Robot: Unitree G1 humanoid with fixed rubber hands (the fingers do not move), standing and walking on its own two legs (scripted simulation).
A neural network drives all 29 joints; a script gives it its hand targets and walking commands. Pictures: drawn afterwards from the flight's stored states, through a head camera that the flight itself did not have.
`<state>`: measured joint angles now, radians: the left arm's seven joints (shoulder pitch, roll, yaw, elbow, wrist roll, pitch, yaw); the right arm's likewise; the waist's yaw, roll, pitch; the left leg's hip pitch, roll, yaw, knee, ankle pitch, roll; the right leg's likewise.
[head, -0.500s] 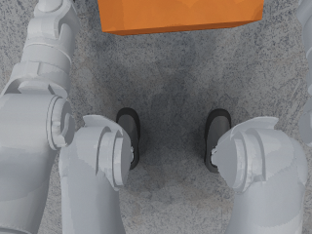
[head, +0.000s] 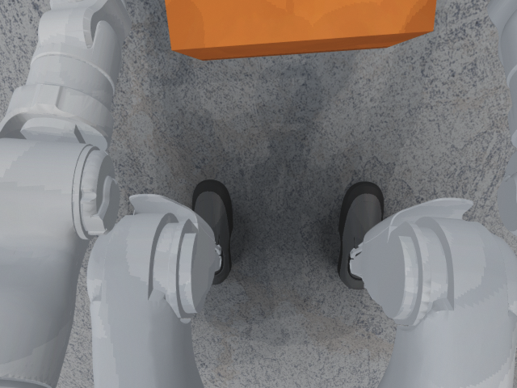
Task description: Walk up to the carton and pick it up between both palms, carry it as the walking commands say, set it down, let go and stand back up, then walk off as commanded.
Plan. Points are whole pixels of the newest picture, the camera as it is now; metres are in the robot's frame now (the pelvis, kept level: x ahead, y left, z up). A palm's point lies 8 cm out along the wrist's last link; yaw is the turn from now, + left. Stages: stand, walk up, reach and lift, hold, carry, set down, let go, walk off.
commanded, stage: reach and lift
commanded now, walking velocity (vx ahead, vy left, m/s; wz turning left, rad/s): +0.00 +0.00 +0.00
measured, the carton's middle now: out of the picture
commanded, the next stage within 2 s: none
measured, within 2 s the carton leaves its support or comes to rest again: leaves its support in 1.26 s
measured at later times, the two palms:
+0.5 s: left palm out of the picture +0.55 +0.18 -0.19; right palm out of the picture +0.56 -0.20 -0.19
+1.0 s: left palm out of the picture +0.55 +0.18 -0.19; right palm out of the picture +0.56 -0.20 -0.19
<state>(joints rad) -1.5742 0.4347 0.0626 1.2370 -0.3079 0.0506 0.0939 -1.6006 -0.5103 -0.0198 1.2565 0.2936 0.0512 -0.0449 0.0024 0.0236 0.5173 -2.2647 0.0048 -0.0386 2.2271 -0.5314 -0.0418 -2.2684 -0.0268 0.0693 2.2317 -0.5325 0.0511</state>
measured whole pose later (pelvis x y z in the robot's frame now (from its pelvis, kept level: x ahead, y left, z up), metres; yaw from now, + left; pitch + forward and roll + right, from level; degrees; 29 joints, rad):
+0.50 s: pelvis +0.00 +0.00 +0.00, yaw +0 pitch +34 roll +0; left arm -1.60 0.40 0.02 1.27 -0.32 0.01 0.13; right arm -1.64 -0.47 0.06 1.29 0.32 0.02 -0.09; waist 0.00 0.03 0.52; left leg -2.26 0.00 -0.04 2.21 -0.53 -0.04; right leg -2.27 -0.03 0.07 2.22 -0.53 0.05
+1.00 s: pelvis +0.01 +0.00 +0.00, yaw +0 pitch +34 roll +1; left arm -1.53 0.39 0.11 1.19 -0.26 0.09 0.09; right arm -1.58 -0.44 -0.05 1.23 0.25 0.10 -0.06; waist 0.01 0.02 0.48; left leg -2.28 0.00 -0.05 2.24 -0.56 -0.05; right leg -2.29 -0.02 0.06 2.24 -0.55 0.04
